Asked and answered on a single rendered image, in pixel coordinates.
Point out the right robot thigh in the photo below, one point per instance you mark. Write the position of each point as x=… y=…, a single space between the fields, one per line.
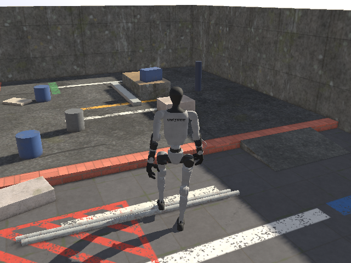
x=188 y=162

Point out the right robot hand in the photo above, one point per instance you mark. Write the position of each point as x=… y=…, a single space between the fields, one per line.
x=196 y=157

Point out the robot right upper arm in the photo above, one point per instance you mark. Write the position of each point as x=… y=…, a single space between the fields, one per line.
x=194 y=124

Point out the left robot hand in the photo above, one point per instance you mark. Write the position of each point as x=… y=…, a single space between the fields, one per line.
x=148 y=169

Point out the robot left forearm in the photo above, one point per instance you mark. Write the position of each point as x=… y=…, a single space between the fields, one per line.
x=152 y=150

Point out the left robot shin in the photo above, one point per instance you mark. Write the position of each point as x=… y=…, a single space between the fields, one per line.
x=161 y=186

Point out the robot right forearm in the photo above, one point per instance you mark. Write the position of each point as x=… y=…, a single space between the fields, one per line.
x=198 y=144

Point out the robot left upper arm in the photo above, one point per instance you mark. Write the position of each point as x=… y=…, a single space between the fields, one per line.
x=157 y=125

